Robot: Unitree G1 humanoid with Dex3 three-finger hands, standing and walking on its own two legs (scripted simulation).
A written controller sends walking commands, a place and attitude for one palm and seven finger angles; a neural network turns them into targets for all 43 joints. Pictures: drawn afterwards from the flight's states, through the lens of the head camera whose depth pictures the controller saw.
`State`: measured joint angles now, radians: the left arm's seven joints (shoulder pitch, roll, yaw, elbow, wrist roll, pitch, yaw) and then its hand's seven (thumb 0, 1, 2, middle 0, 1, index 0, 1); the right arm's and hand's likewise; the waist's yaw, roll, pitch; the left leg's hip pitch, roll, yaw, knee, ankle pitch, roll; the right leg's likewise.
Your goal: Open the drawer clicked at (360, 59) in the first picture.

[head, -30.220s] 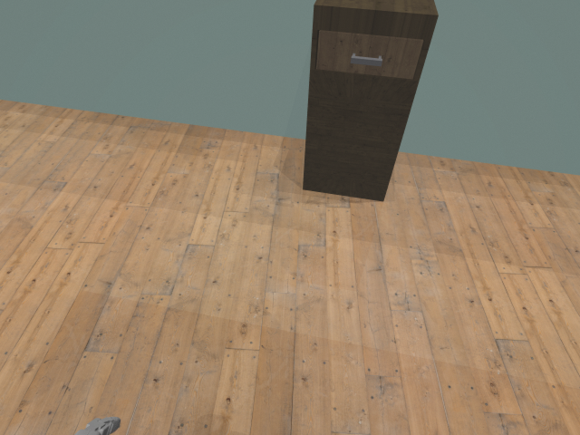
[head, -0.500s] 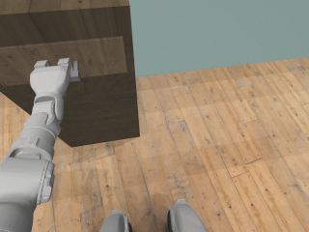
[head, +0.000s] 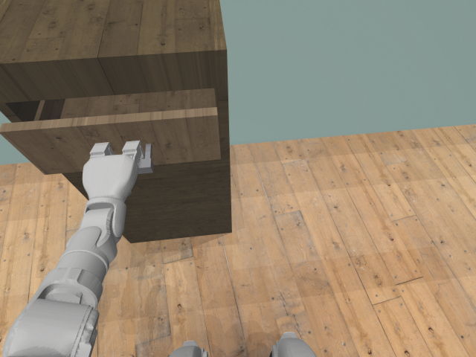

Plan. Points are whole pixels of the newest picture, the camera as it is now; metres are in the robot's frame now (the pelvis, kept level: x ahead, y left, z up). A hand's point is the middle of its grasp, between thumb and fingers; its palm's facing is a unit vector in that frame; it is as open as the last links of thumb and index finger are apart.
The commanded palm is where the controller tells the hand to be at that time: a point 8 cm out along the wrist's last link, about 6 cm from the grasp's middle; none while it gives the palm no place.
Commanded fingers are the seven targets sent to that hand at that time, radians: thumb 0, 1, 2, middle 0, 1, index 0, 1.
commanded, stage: pull the drawer open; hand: left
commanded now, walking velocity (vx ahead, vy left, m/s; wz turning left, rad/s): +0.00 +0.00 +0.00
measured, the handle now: (122, 159) +0.47 +0.22 +0.00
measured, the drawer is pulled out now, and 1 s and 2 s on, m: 0.07 0.17 0.30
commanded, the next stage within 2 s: none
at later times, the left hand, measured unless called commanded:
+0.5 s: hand (120, 214) +0.36 +0.21 -0.03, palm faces -0.02 -0.02 -1.00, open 5.3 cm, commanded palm +0.33 +0.21 +0.02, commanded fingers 0.00 0.90 0.90 -0.40 -1.35 -0.40 -1.35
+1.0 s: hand (118, 239) +0.32 +0.21 -0.03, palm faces -0.01 -0.04 -1.00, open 5.3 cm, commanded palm +0.28 +0.21 +0.02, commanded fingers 0.00 0.90 0.90 -0.40 -1.35 -0.40 -1.35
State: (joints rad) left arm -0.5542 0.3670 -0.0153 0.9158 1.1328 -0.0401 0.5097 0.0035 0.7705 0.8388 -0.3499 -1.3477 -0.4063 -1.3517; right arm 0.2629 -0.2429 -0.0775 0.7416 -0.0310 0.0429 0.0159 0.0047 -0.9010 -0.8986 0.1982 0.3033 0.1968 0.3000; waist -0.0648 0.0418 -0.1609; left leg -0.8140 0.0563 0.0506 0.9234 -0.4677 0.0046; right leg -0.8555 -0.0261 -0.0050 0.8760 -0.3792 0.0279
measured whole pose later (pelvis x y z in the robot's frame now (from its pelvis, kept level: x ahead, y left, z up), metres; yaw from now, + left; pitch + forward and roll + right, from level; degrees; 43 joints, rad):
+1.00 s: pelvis -0.01 -0.02 +0.01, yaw +0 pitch +14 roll +0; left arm -0.19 0.29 -0.09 0.64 1.12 0.03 0.53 0.01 0.76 0.84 -0.34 -1.35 -0.42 -1.35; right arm 0.19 -0.23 -0.06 0.71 -0.01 0.01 -0.02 0.01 -0.90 -0.90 0.20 0.30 0.20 0.30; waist 0.00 0.03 -0.14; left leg -0.65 0.05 0.05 0.83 -0.43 -0.01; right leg -0.71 -0.03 0.00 0.83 -0.36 0.01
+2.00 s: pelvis -0.01 -0.03 +0.01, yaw +0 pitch +10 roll +1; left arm 0.35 0.27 -0.13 0.15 1.14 0.04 0.56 0.04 0.74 0.85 -0.33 -1.35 -0.42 -1.35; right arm 0.10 -0.21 -0.03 0.65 -0.04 0.01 0.00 0.01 -0.90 -0.90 0.20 0.30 0.20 0.30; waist 0.05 0.03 -0.13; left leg -0.60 0.06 0.05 0.88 -0.46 -0.03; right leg -0.67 -0.02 0.00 0.89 -0.40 -0.01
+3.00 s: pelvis -0.02 -0.03 +0.01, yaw +1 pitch +10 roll +1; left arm 0.34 0.27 -0.14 0.14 1.13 0.06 0.56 0.00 0.06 0.55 -0.35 -1.27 -0.36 -1.26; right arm 0.09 -0.20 -0.02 0.65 -0.04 0.02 -0.03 0.01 -0.90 -0.90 0.20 0.30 0.20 0.30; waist 0.06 0.02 -0.12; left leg -0.61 0.06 0.04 0.89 -0.45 -0.04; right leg -0.68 -0.02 -0.01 0.91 -0.40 -0.01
